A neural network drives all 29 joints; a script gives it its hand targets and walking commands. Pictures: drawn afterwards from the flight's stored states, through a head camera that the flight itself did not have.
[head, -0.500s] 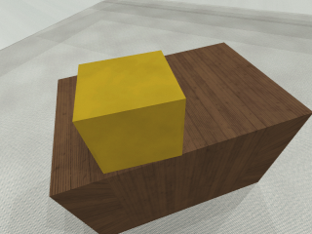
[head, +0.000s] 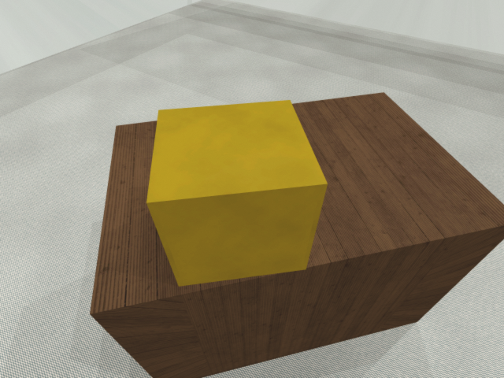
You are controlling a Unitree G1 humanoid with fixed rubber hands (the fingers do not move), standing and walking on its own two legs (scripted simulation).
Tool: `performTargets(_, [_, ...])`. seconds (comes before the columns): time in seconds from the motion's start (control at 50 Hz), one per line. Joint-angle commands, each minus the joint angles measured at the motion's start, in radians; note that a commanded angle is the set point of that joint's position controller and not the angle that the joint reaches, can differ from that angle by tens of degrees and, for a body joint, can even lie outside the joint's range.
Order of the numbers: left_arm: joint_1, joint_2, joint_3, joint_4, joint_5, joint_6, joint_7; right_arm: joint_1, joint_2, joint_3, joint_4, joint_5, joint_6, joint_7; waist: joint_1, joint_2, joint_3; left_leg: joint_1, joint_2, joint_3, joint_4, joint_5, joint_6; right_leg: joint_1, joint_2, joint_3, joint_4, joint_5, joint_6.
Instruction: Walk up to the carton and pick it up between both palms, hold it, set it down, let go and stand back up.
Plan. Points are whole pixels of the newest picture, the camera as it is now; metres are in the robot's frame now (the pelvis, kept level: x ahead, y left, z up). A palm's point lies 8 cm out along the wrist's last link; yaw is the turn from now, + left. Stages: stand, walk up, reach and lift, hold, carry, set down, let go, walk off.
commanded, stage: walk up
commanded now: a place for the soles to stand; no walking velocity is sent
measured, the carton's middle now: (234, 192) +0.49 +0.04 +0.02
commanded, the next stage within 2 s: reach and lift in 1.60 s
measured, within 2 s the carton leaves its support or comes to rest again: neither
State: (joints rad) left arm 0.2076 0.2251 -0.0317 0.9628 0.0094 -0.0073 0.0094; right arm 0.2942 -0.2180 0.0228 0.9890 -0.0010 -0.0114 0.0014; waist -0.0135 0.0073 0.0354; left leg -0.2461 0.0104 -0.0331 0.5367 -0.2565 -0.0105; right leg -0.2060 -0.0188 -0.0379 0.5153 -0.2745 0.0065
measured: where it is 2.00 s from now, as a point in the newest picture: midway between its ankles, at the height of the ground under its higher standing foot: outside the picture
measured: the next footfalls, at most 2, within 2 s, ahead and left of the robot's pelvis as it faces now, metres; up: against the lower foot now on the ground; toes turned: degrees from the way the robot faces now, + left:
none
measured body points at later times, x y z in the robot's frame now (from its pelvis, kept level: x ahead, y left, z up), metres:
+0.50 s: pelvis +0.00 +0.00 -0.01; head +0.01 +0.02 +0.44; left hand +0.05 +0.27 -0.15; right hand +0.08 -0.25 -0.14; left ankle +0.02 +0.13 -0.73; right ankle +0.00 -0.12 -0.73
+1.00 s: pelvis +0.01 +0.00 -0.01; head +0.02 +0.01 +0.44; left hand +0.00 +0.27 -0.15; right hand +0.13 -0.24 -0.14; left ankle +0.02 +0.13 -0.73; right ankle +0.01 -0.12 -0.73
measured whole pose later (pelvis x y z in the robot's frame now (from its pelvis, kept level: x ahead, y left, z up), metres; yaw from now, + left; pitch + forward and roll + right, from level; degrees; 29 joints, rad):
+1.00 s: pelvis +0.01 +0.00 -0.01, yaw +15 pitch -1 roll -2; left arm 0.22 0.25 -0.02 0.95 0.02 0.02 0.02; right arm 0.26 -0.25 0.00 0.92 -0.01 0.02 -0.02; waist 0.00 0.03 0.05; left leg -0.33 -0.10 -0.26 0.63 -0.26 -0.01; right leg -0.17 -0.02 -0.15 0.53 -0.34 0.00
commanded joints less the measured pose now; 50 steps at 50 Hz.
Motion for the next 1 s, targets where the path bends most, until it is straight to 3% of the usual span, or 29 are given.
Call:
performTargets(0.0, [-0.007, 0.127, 0.023, -0.044, 0.001, -0.015, 0.006, 0.04, -0.139, -0.026, -0.028, 0.0, -0.014, -0.009, 0.001, 0.002, 0.006, -0.03, 0.076, -0.106, -0.114, 0.126, 0.062, -0.001, -0.077, 0.092, -0.123, 0.034, -0.057])
performTargets(0.06, [-0.005, 0.132, 0.021, -0.031, 0.002, -0.014, 0.007, 0.038, -0.141, -0.025, -0.021, 0.0, -0.014, -0.011, 0.001, 0.006, 0.002, -0.031, 0.073, -0.112, -0.109, 0.149, 0.061, 0.012, -0.08, 0.08, -0.124, 0.043, -0.057])
performTargets(0.08, [-0.046, 0.16, 0.037, -0.057, 0.004, -0.014, 0.012, 0.007, -0.177, -0.042, -0.037, 0.004, -0.012, -0.014, 0.001, 0.013, 0.027, -0.066, 0.065, -0.115, -0.071, 0.243, 0.063, 0.021, -0.087, 0.071, -0.099, 0.11, -0.066])
performTargets(0.12, [-0.023, 0.167, 0.041, -0.052, 0.004, -0.012, 0.014, 0.016, -0.169, -0.043, -0.04, 0.0, -0.01, -0.016, 0.005, 0.005, -0.027, -0.042, 0.06, -0.112, -0.042, 0.273, 0.063, 0.037, -0.103, 0.067, -0.09, 0.128, -0.076])
performTargets(0.26, [-0.04, 0.172, 0.049, -0.062, 0.008, 0.015, 0.017, 0.027, -0.164, -0.051, -0.066, -0.002, 0.002, -0.021, 0.001, -0.009, -0.008, -0.086, 0.031, -0.143, -0.007, 0.192, 0.057, 0.009, -0.133, 0.042, -0.101, -0.015, -0.09])
performTargets(0.38, [-0.032, 0.142, 0.038, -0.076, 0.006, 0.021, 0.012, 0.009, -0.205, -0.063, -0.092, 0.005, 0.005, -0.024, 0.018, 0.074, -0.004, -0.157, 0.063, -0.274, -0.104, 0.132, 0.088, 0.041, -0.069, -0.031, -0.025, -0.094, -0.059])
performTargets(0.44, [-0.014, 0.145, 0.038, -0.081, 0.006, 0.016, 0.011, -0.001, -0.207, -0.063, -0.102, 0.003, 0.008, -0.024, 0.024, 0.08, -0.019, -0.17, 0.052, -0.291, -0.107, 0.131, 0.092, 0.07, -0.069, -0.031, -0.032, -0.095, -0.057])
performTargets(0.5, [-0.011, 0.174, 0.046, -0.084, 0.007, 0.011, 0.012, 0.004, -0.191, -0.059, -0.111, -0.001, 0.007, -0.023, 0.017, 0.035, -0.033, -0.166, 0.013, -0.242, -0.029, 0.166, 0.071, 0.08, -0.119, -0.011, -0.08, -0.061, -0.075])
performTargets(0.56, [-0.015, 0.215, 0.059, -0.079, 0.016, 0.015, 0.014, 0.027, -0.172, -0.058, -0.12, -0.009, 0.004, -0.023, 0.002, -0.037, -0.037, -0.147, -0.029, -0.14, 0.107, 0.165, 0.036, 0.066, -0.234, 0.034, -0.151, -0.035, -0.127])
performTargets(0.6, [-0.038, 0.224, 0.063, -0.08, 0.02, 0.023, 0.014, 0.044, -0.163, -0.058, -0.129, -0.013, 0.004, -0.023, -0.01, -0.065, -0.014, -0.142, -0.021, -0.116, 0.131, 0.125, 0.026, 0.037, -0.278, 0.026, -0.156, -0.018, -0.153])
performTargets(0.64, [-0.066, 0.214, 0.059, -0.086, 0.021, 0.032, 0.01, 0.06, -0.167, -0.06, -0.132, -0.008, 0.001, -0.022, -0.02, -0.063, 0.005, -0.13, -0.009, -0.132, 0.099, 0.147, 0.032, 0.011, -0.253, -0.022, -0.125, -0.042, -0.136])
performTargets(0.68, [-0.076, 0.188, 0.051, -0.093, 0.017, 0.04, 0.003, 0.056, -0.194, -0.066, -0.133, 0.002, -0.002, -0.022, -0.012, 0.003, 0.025, -0.14, 0.004, -0.211, 0.019, 0.207, 0.052, 0.003, -0.161, -0.08, -0.044, -0.09, -0.092])
performTargets(0.72, [-0.034, 0.144, 0.041, -0.095, 0.005, 0.045, -0.002, 0.039, -0.235, -0.076, -0.139, 0.008, 0.0, -0.027, 0.012, 0.119, 0.021, -0.194, 0.053, -0.399, -0.125, 0.135, 0.104, 0.034, -0.045, -0.097, 0.072, -0.161, -0.049])
performTargets(0.74, [-0.009, 0.133, 0.038, -0.092, 0.003, 0.046, -0.001, 0.032, -0.246, -0.081, -0.144, 0.01, 0.003, -0.03, 0.016, 0.139, 0.018, -0.209, 0.078, -0.492, -0.192, 0.073, 0.14, 0.044, -0.002, -0.075, 0.102, -0.22, -0.032])
performTargets(0.76, [0.008, 0.131, 0.038, -0.091, 0.003, 0.043, 0.0, 0.018, -0.249, -0.083, -0.148, 0.008, 0.008, -0.034, 0.021, 0.144, 0.025, -0.203, 0.086, -0.532, -0.217, 0.053, 0.164, 0.035, 0.017, -0.056, 0.096, -0.25, -0.026])
performTargets(0.8, [0.059, 0.124, 0.032, -0.084, -0.002, 0.026, 0.003, -0.044, -0.233, -0.077, -0.155, 0.001, 0.019, -0.041, 0.052, 0.162, -0.009, -0.155, 0.067, -0.484, -0.178, 0.111, 0.157, 0.043, -0.001, -0.032, 0.017, -0.189, -0.039])
performTargets(0.84, [0.076, 0.158, 0.037, -0.074, -0.002, 0.004, 0.01, -0.062, -0.185, -0.058, -0.152, -0.005, 0.024, -0.038, 0.065, 0.115, -0.064, -0.118, 0.011, -0.363, -0.061, 0.196, 0.087, 0.091, -0.076, 0.001, -0.089, -0.024, -0.069])
performTargets(0.88, [0.033, 0.218, 0.051, -0.078, 0.008, -0.003, 0.017, 0.01, -0.143, -0.045, -0.137, -0.008, 0.017, -0.028, 0.014, -0.005, -0.085, -0.116, -0.061, -0.231, 0.075, 0.162, 0.035, 0.107, -0.203, 0.107, -0.176, 0.033, -0.118])
performTargets(0.9, [0.01, 0.229, 0.056, -0.078, 0.013, 0.001, 0.018, 0.036, -0.138, -0.044, -0.127, -0.017, 0.016, -0.029, -0.006, -0.039, -0.059, -0.117, -0.062, -0.189, 0.098, 0.113, 0.02, 0.096, -0.261, 0.133, -0.187, 0.075, -0.152])
performTargets(0.92, [-0.012, 0.223, 0.055, -0.079, 0.012, 0.006, 0.017, 0.046, -0.138, -0.043, -0.117, -0.021, 0.014, -0.029, -0.017, -0.056, -0.038, -0.112, -0.046, -0.18, 0.089, 0.101, 0.017, 0.083, -0.278, 0.123, -0.185, 0.101, -0.165])
performTargets(0.98, [-0.043, 0.2, 0.052, -0.084, 0.012, 0.018, 0.009, 0.049, -0.156, -0.045, -0.102, -0.007, 0.006, -0.027, -0.018, -0.083, 0.009, -0.097, -0.026, -0.2, 0.048, 0.19, 0.027, 0.044, -0.215, 0.028, -0.167, 0.063, -0.131])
